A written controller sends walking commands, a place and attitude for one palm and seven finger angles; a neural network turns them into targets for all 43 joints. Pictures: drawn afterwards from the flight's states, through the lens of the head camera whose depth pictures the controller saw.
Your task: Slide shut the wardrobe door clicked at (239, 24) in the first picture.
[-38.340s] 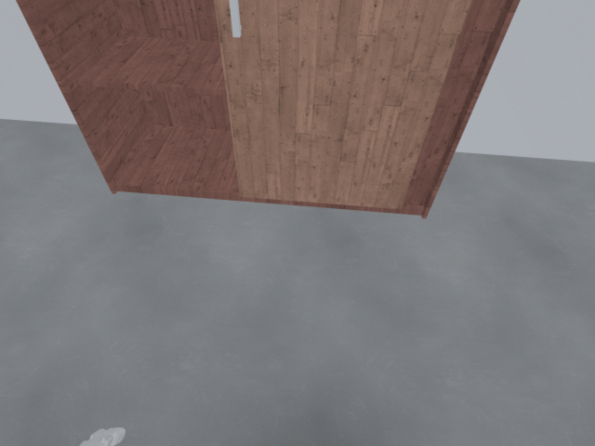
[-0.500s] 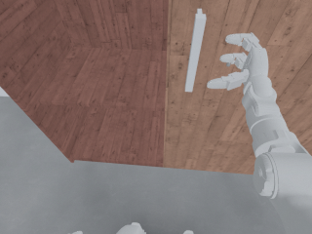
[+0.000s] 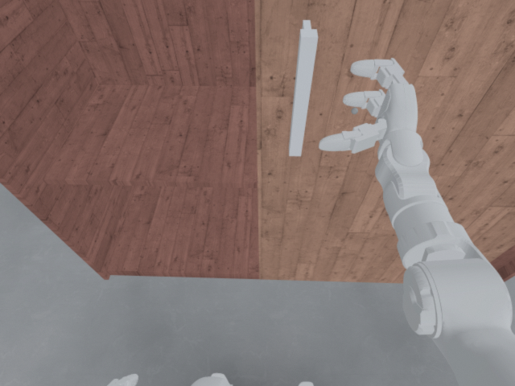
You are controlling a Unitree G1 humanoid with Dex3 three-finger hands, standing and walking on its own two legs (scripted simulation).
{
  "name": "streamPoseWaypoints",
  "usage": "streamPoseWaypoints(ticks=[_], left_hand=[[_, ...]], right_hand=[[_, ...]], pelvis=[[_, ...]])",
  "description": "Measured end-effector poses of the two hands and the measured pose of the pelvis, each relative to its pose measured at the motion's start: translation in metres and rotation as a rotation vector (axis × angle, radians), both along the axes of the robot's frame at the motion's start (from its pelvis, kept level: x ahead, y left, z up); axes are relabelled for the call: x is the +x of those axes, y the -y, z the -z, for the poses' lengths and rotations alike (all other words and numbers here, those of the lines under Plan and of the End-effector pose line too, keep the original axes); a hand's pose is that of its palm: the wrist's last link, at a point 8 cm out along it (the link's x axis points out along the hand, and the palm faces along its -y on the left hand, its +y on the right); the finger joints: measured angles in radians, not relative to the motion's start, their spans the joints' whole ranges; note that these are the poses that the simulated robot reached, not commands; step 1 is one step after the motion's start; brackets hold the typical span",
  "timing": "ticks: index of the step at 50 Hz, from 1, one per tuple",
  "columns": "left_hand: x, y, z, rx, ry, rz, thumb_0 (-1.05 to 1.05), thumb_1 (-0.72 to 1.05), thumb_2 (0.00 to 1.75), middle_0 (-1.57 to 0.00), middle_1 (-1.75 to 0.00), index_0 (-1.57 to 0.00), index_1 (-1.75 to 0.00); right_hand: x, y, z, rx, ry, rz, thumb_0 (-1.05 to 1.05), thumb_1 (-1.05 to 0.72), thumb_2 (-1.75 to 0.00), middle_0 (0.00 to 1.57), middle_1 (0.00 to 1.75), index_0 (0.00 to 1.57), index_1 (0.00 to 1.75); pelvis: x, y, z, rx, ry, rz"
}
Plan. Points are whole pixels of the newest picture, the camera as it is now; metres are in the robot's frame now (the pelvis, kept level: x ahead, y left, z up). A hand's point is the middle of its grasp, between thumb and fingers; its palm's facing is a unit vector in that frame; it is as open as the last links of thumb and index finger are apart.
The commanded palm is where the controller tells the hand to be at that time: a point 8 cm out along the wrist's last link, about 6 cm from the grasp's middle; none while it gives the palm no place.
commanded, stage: feel for the door with the fingertips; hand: right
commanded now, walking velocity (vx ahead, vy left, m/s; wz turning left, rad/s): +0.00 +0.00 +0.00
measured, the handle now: (300, 95) +0.53 -0.01 +0.16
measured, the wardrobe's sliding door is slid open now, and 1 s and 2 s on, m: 0.61 0.59 0.59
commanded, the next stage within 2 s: slide the fingers in behind the handle in 0.02 s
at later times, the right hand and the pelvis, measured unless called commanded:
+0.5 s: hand (345, 112) +0.49 -0.08 +0.17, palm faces -0.02 +1.00 -0.02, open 13.8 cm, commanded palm +0.47 -0.09 +0.15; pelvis +0.00 +0.00 +0.00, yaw +1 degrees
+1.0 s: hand (319, 120) +0.48 -0.04 +0.15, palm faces -0.06 +1.00 +0.06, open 14.0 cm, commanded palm +0.46 -0.09 +0.15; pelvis -0.01 +0.01 +0.00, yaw +6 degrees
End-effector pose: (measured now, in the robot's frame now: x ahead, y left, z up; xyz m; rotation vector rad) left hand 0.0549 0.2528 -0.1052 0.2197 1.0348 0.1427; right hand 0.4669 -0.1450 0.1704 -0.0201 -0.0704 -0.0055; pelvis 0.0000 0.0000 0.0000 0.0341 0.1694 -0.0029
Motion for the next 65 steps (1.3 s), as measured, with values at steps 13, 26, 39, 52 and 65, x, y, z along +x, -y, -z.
streamPoseWaypoints(ticks=[13, 26, 39, 52, 65], left_hand=[[0.008, 0.003, 0.000, -0.006, 0.008, 0.013, 0.00, 0.91, 0.90, -0.20, -0.30, -0.20, -0.30], [-0.006, 0.000, -0.001, -0.011, 0.009, -0.024, 0.00, 0.91, 0.90, -0.20, -0.30, -0.20, -0.30], [-0.009, -0.007, -0.019, 0.005, 0.164, -0.096, 0.01, 0.91, 0.90, -0.20, -0.30, -0.20, -0.30], [-0.057, -0.028, -0.015, 0.030, 0.089, -0.144, 0.00, 0.90, 0.90, -0.20, -0.30, -0.21, -0.30], [-0.073, -0.025, -0.006, 0.034, -0.040, -0.092, 0.01, 0.91, 0.90, -0.20, -0.30, -0.20, -0.30]], right_hand=[[0.000, -0.006, 0.000, -0.002, -0.002, -0.012, -0.02, 0.50, -0.30, 0.36, 1.31, 0.33, 1.26], [-0.002, -0.016, 0.003, -0.002, -0.005, -0.039, -0.02, 0.50, -0.30, 0.33, 1.30, 0.32, 1.22], [0.001, -0.044, 0.013, 0.060, -0.138, -0.071, -0.02, 0.51, -0.29, 0.43, 1.26, 0.49, 1.27], [-0.002, -0.049, 0.021, 0.076, -0.034, -0.073, -0.02, 0.54, -0.22, 0.36, 1.25, 0.34, 1.20], [-0.001, -0.048, 0.021, 0.052, -0.020, -0.069, -0.02, 0.55, -0.20, 0.40, 1.22, 0.35, 1.22]], pelvis=[[0.003, -0.001, -0.001, -0.001, 0.002, 0.001], [0.000, -0.001, -0.002, -0.005, 0.009, -0.015], [-0.002, -0.007, -0.003, -0.036, 0.044, -0.081], [-0.012, -0.015, 0.000, -0.039, 0.037, -0.109], [-0.023, -0.011, 0.007, -0.022, -0.035, -0.052]])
